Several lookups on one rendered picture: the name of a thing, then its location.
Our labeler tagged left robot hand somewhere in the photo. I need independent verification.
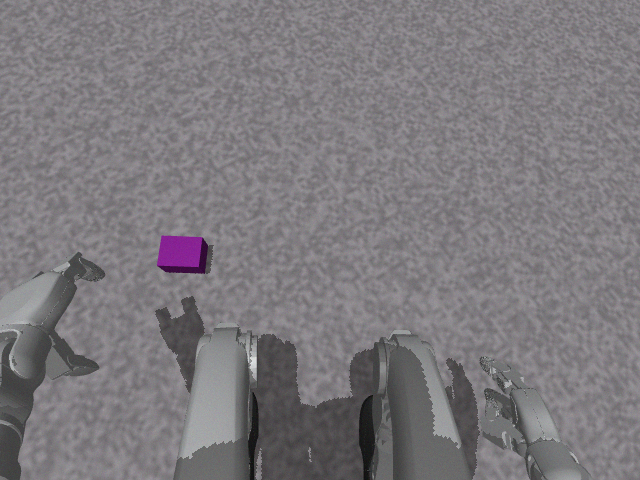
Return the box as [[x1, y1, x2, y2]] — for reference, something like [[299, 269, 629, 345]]
[[0, 252, 105, 380]]

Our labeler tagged right robot foot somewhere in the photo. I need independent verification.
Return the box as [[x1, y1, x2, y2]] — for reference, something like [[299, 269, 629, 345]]
[[359, 395, 375, 480]]

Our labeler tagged right robot hand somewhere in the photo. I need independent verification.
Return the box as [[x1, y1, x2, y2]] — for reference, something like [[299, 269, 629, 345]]
[[479, 356, 562, 458]]

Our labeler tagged small box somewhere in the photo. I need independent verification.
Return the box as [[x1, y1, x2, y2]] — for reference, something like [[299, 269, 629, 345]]
[[157, 236, 208, 274]]

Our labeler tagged right robot arm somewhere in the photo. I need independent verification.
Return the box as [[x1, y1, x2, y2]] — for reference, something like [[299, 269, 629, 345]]
[[525, 441, 593, 480]]

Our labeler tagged left robot arm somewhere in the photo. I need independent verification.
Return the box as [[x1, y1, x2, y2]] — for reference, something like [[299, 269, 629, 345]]
[[0, 324, 52, 480]]

